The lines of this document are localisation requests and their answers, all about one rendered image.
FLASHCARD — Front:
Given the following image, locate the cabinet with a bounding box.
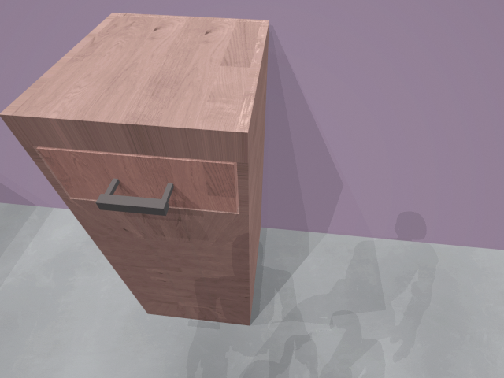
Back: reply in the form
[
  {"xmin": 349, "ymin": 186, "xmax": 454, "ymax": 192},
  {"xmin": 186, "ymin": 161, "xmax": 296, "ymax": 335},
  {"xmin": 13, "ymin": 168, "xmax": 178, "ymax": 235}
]
[{"xmin": 0, "ymin": 13, "xmax": 269, "ymax": 326}]

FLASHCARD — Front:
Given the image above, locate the handle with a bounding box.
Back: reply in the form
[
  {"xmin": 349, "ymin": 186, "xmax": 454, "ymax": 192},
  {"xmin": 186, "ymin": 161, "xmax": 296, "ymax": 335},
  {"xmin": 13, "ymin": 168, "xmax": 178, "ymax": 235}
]
[{"xmin": 96, "ymin": 179, "xmax": 174, "ymax": 216}]

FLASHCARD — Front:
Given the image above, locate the drawer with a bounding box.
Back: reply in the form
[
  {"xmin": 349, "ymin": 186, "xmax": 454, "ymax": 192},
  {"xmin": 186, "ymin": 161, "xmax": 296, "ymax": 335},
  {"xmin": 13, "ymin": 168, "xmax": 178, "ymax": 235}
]
[{"xmin": 36, "ymin": 146, "xmax": 239, "ymax": 213}]

